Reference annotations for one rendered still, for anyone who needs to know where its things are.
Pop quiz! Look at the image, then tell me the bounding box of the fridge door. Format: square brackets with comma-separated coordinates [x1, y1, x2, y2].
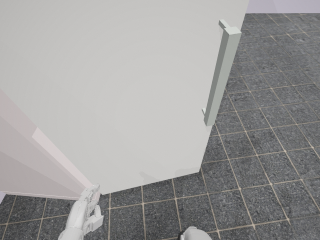
[0, 0, 249, 195]

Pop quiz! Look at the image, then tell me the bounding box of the robot right thigh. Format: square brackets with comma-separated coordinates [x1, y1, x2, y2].
[180, 229, 212, 240]

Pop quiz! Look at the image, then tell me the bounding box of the handle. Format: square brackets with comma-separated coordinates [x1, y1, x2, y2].
[202, 19, 242, 127]

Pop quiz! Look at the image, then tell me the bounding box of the robot right shin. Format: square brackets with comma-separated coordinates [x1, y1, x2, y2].
[184, 226, 197, 233]

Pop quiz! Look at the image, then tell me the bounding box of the robot left hand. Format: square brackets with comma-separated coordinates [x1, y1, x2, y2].
[65, 183, 104, 235]

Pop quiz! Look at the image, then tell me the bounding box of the robot left forearm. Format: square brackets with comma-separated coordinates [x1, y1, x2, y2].
[58, 227, 84, 240]

